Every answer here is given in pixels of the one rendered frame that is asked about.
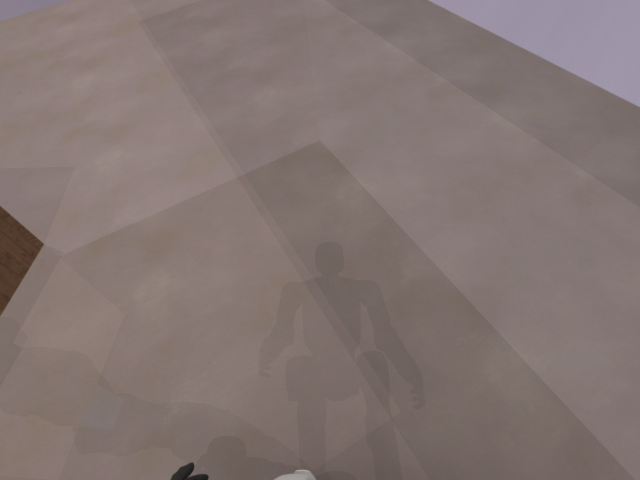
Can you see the pedestal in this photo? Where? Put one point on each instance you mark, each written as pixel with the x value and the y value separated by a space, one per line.
pixel 18 250

